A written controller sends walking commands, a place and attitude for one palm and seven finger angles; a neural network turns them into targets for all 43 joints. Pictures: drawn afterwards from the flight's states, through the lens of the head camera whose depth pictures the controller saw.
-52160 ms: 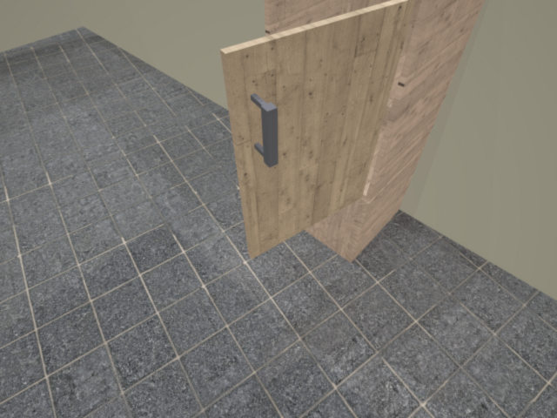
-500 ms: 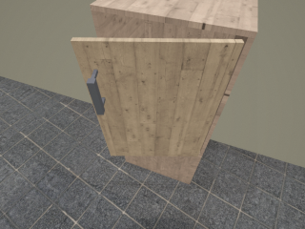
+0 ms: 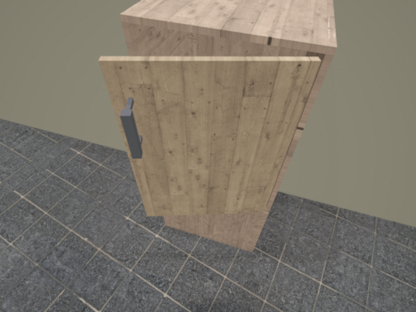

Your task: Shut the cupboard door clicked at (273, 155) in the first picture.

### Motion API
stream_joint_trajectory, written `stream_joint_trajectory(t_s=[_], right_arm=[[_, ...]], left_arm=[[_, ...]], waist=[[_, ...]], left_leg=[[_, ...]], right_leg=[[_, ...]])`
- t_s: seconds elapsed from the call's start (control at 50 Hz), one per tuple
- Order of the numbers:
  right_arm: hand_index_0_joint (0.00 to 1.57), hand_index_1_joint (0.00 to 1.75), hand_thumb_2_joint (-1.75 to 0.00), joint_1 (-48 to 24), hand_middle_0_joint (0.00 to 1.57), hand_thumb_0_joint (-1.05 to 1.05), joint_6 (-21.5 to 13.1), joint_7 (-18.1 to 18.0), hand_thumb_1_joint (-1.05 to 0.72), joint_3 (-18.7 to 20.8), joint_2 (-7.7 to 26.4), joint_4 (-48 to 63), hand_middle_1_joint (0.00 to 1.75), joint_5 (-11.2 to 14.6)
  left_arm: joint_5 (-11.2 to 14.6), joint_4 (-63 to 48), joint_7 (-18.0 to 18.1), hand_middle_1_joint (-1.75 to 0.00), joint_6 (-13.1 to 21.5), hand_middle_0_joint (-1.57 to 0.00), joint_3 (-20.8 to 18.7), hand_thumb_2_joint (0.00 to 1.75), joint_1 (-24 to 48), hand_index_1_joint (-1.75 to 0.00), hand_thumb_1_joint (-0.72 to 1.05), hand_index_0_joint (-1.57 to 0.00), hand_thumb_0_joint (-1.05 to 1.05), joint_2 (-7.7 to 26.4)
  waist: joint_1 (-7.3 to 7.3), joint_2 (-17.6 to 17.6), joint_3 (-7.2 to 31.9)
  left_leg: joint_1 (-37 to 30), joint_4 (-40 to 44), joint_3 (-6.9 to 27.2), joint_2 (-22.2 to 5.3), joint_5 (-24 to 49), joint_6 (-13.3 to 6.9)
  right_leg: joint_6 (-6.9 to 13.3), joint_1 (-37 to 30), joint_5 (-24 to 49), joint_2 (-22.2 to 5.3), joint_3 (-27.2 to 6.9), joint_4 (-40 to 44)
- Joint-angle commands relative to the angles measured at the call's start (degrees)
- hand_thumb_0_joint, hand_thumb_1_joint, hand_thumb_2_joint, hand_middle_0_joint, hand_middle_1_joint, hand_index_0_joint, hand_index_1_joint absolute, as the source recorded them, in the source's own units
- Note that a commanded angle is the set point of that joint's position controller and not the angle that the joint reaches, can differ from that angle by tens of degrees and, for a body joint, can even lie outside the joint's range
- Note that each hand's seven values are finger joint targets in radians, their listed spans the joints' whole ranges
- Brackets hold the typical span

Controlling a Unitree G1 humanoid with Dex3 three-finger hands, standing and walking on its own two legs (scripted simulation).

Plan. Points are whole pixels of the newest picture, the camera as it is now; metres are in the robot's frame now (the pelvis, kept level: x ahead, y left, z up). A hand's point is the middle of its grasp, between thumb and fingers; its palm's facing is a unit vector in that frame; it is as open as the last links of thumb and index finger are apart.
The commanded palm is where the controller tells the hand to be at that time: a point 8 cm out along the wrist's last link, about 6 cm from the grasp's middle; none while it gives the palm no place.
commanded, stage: come to a stop and stand still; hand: left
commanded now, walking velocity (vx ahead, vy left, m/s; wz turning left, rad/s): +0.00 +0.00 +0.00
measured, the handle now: (133, 129) +0.46 +0.20 +0.10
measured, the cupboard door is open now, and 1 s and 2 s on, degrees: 20 20 20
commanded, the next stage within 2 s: look again from close up in 0.08 s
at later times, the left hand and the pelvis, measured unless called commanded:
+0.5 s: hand out of the picture +0.01 +0.18 -0.18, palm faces +0.04 -0.98 -0.21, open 7.3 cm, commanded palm none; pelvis +0.00 +0.01 +0.00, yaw +1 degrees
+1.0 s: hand (105, 281) +0.17 +0.20 -0.01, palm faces +0.25 -0.96 -0.13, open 7.0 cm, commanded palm +0.09 +0.23 -0.05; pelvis -0.03 +0.02 -0.02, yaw +3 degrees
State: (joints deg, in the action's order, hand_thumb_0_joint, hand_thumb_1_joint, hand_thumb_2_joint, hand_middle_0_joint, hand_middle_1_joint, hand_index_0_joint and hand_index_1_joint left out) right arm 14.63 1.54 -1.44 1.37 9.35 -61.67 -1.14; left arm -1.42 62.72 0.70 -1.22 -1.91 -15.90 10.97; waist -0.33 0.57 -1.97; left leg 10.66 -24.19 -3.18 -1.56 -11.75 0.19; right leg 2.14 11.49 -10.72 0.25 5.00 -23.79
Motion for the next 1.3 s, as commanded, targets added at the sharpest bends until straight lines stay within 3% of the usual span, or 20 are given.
stream_joint_trajectory(t_s=[0.0, 0.08, 0.1, 0.12, 0.18, 0.3, 0.74, 0.76, 0.78, 0.8, 0.82, 0.84, 0.86, 0.92, 0.96, 1.0, 1.06, 1.12, 1.2, 1.28], right_arm=[[0.2, 0.3, -0.9, 4.06, 0.2, 0.0, -1.29, -0.16, -0.9, -0.13, 4.08, 0.46, 0.3, 0.09], [0.2, 0.3, -0.9, 5.53, 0.2, 0.0, -1.8, -0.33, -0.9, -0.68, 3.35, -1.15, 0.3, 0.16], [0.2, 0.3, -0.9, 0.52, 0.2, 0.0, -2.98, 0.32, -0.9, -0.31, 6.34, 1.45, 0.3, 0.34], [0.2, 0.3, -0.9, 1.39, 0.2, 0.0, -3.27, 0.43, -0.9, -1.27, 3.51, 2.66, 0.3, 0.55], [0.2, 0.3, -0.9, 7.68, 0.2, 0.0, -3.47, -0.19, -0.9, -1.05, 2.7, 1.26, 0.3, 0.37], [0.2, 0.3, -0.9, 8.23, 0.2, 0.0, -2.73, 0.08, -0.9, -1.16, 3.03, 1.59, 0.3, 0.11], [0.2, 0.3, -0.9, 6.58, 0.2, 0.0, -3.34, -0.06, -0.9, -1.39, 3.07, 0.19, 0.3, 0.48], [0.2, 0.3, -0.9, -0.59, 0.2, 0.0, -3.58, 0.38, -0.9, -1.08, 5.41, 3.48, 0.3, 0.87], [0.2, 0.3, -0.9, 2.67, 0.2, 0.0, -14.16, -5.03, -0.9, 1.21, 18.82, 23.22, 0.3, 0.99], [0.2, 0.3, -0.9, -2.04, 0.2, 0.0, -18.84, -4.88, -0.9, -3.03, 8.92, 22.46, 0.3, 3.57], [0.2, 0.3, -0.9, -2.94, 0.2, 0.0, -20.72, -4.87, -0.9, -2.23, 11.39, 19.57, 0.3, 3.69], [0.2, 0.3, -0.9, -3.7, 0.2, 0.0, -20.87, -3.61, -0.9, -2.34, 7.73, 16.22, 0.3, 4.5], [0.2, 0.3, -0.9, -2.03, 0.2, 0.0, -21.73, -3.3, -0.9, -1.56, 10.23, 21.26, 0.3, 5.99], [0.2, 0.3, -0.9, -3.34, 0.2, 0.0, -24.69, -2.39, -0.9, 0.06, 11.54, 26.56, 0.3, 3.97], [0.2, 0.3, -0.9, -3.6, 0.2, 0.0, -25.22, -1.06, -0.9, 1.39, 11.03, 28.72, 0.3, 2.31], [0.2, 0.3, -0.9, -4.9, 0.2, 0.0, -24.65, 0.76, -0.9, 2.61, 10.87, 30.78, 0.3, 1.07], [0.2, 0.3, -0.9, -8.71, 0.2, 0.0, -20.7, 2.75, -0.9, 3.78, 11.69, 37.1, 0.3, 1.17], [0.2, 0.3, -0.9, -10.76, 0.2, 0.0, -17.56, 2.73, -0.9, 2.77, 11.19, 43.2, 0.3, 2.39], [0.2, 0.3, -0.9, -7.19, 0.2, 0.0, -17.44, 1.29, -0.9, 1.63, 9.91, 45.6, 0.3, 2.17], [0.2, 0.3, -0.9, -4.87, 0.2, 0.0, -20.42, -0.51, -0.9, 0.77, 10.54, 41.76, 0.3, 2.14]], left_arm=[[0.79, -1.45, 0.43, -0.3, 1.7, -0.2, -0.21, 0.9, -1.05, -0.3, 0.9, -0.2, 0.0, 4.39], [1.03, -0.36, 0.73, -0.3, 2.0, -0.2, 0.07, 0.9, -1.62, -0.3, 0.9, -0.2, 0.0, 3.53], [-0.18, 0.72, 3.14, -0.3, 3.4, -0.2, 1.27, 0.9, -6.23, -0.3, 0.9, -0.2, 0.0, 3.96], [0.22, 1.19, 2.9, -0.3, 4.5, -0.2, 1.26, 0.9, -6.26, -0.3, 0.9, -0.2, 0.0, 5.76], [0.95, -0.42, 2.31, -0.3, 4.19, -0.2, 1.45, 0.9, -4.37, -0.3, 0.9, -0.2, 0.0, 4.34], [0.81, -1.56, 1.74, -0.3, 3.19, -0.2, 1.66, 0.9, -2.96, -0.3, 0.9, -0.2, 0.0, 2.5], [0.73, -1.69, 1.62, -0.3, 2.82, -0.2, 1.64, 0.9, -5.38, -0.3, 0.9, -0.2, 0.0, 1.61], [-0.03, 0.68, 3.52, -0.3, 3.5, -0.2, 1.78, 0.9, -9.84, -0.3, 0.9, -0.2, 0.0, 3.78], [8.79, -98.82, 3.28, -0.3, 19.13, -0.2, -16.4, 0.9, 43.25, -0.3, 0.9, -0.2, 0.0, 32.91], [9.03, -82.9, 4.55, -0.32, 14.14, -0.22, 2.08, 0.9, 5.13, -0.32, 0.9, -0.22, 0.0, 8.15], [10.8, -79.68, 7.7, -0.34, 10.39, -0.24, 1.2, 0.9, 5.52, -0.34, 0.9, -0.24, 0.0, 5.36], [9.58, -58.24, 8.24, -0.36, 2.63, -0.25, 8.21, 0.9, -11.08, -0.36, 0.9, -0.25, 0.0, -8.38], [11.52, -70.5, 8.47, -0.38, 2.92, -0.27, 10.7, 0.9, -3.52, -0.38, 0.9, -0.27, 0.0, -7.29], [8.8, -66.98, 7.6, -0.44, 11.39, -0.33, 8.43, 0.9, -4.66, -0.44, 0.9, -0.33, 0.0, -5.22], [9.99, -58.85, 4.42, -0.48, 18.86, -0.36, 5.32, 0.9, -12.17, -0.48, 0.9, -0.36, 0.0, -6.29], [13.21, -55.59, -1.89, -0.52, 28.08, -0.4, 0.67, 0.9, -22.04, -0.52, 0.9, -0.4, 0.0, -4.68], [14.88, -56.88, -9.33, -0.58, 35.68, -0.46, -8.0, 0.9, -23.31, -0.58, 0.9, -0.46, 0.0, 3.12], [11.17, -68.87, -6.93, -0.64, 30.81, -0.51, -7.46, 0.9, -17.7, -0.64, 0.9, -0.51, 0.0, 6.94], [11.43, -91.3, -1.16, -0.72, 31.62, -0.58, -5.77, 0.9, -5.65, -0.72, 0.9, -0.58, 0.0, 7.35], [13.81, -97.31, -3.78, -0.8, 38.62, -0.66, 0.66, 0.9, -1.49, -0.8, 0.9, -0.66, 0.0, 3.58]], waist=[[1.21, 1.88, -1.9], [0.85, 0.23, -2.08], [-1.39, -4.09, -4.38], [0.83, -4.24, -1.94], [1.71, -2.27, 7.35], [1.42, 2.65, -5.4], [0.23, -1.35, -2.83], [-2.75, 0.41, -5.74], [10.51, -8.72, 21.58], [1.23, -23.1, 25.05], [1.36, -18.36, 21.44], [1.43, -9.92, 7.53], [2.73, -7.29, -0.4], [4.31, 5.59, -7.35], [1.13, 16.58, -4.71], [-2.39, 21.23, 0.74], [-5.06, 10.96, 6.53], [-6.04, -9.44, 7.35], [-1.71, -13.13, 15.74], [3.53, -6.7, 16.28]], left_leg=[[0.6, 5.58, 4.23, -3.5, -3.13, -0.88], [0.89, 7.02, 4.46, -4.1, -0.77, -0.65], [4.29, -3.94, 1.39, -4.8, -0.06, 0.51], [2.99, -3.78, 2.13, -3.28, 1.99, 0.97], [0.12, -1.88, 3.12, -3.46, 1.89, -0.2], [5.22, 1.38, 4.84, -3.04, -2.62, -1.13], [5.11, 5.41, 6.43, -3.42, -1.31, -1.83], [6.92, -5.4, 3.24, -4.08, 0.55, -0.26], [-11.57, -0.77, 3.01, -0.81, 8.06, -2.67], [-12.14, 0.83, 1.12, -0.21, 7.57, -1.77], [-7.53, 1.85, 3.0, -0.66, 1.22, 1.21], [4.18, 5.46, 6.23, -0.76, -10.35, 0.4], [8.12, 4.08, 7.45, 0.07, -15.43, -0.14], [14.74, -4.23, 7.6, 2.62, -18.29, -0.42], [21.24, -11.61, 6.26, 3.28, -17.11, 0.31], [27.23, -18.93, 3.86, 3.56, -13.91, 0.99], [33.77, -25.32, 1.53, 4.82, -14.07, 0.93], [33.28, -20.72, 2.12, 4.97, -24.48, -0.01], [29.82, -23.94, 5.28, 3.01, -24.47, -1.56], [29.64, -29.9, 7.32, 1.96, -19.64, -1.87]], right_leg=[[0.4, 2.7, -11.08, -7.68, -10.9, 10.81], [0.42, 0.07, -5.94, -7.19, -9.66, 9.7], [-1.34, 1.72, 9.97, -9.17, -9.17, 5.98], [0.35, 0.36, 24.15, -12.23, -9.91, 4.71], [2.08, -4.6, 13.34, -9.81, -8.53, 1.68], [1.5, 5.12, -9.51, -7.29, -8.36, 4.87], [0.26, 0.24, -2.8, -6.93, -6.64, 3.21], [-0.31, 2.85, 12.9, -9.35, -8.6, 3.26], [-1.01, -0.03, 10.04, -2.0, -4.84, -2.79], [0.91, 2.14, -0.2, 0.32, -1.75, -4.83], [0.8, 1.13, -3.46, 1.31, 0.37, -7.19], [-0.08, 5.89, -7.14, -0.05, 1.42, -7.29], [-0.45, 7.69, -8.96, -0.5, 0.58, -5.28], [-1.22, 18.34, -20.06, -1.12, -0.14, -5.23], [-1.34, 23.92, -26.35, -0.74, 0.39, -9.7], [-0.95, 25.09, -29.88, -1.43, -2.58, -12.87], [0.55, 22.79, -26.7, -2.35, -6.22, -19.95], [1.12, 25.74, -30.14, -1.65, -5.65, -23.04], [0.88, 27.99, -26.06, -0.53, -6.83, -24.92], [0.28, 33.14, -24.26, 0.76, -7.25, -25.87]])
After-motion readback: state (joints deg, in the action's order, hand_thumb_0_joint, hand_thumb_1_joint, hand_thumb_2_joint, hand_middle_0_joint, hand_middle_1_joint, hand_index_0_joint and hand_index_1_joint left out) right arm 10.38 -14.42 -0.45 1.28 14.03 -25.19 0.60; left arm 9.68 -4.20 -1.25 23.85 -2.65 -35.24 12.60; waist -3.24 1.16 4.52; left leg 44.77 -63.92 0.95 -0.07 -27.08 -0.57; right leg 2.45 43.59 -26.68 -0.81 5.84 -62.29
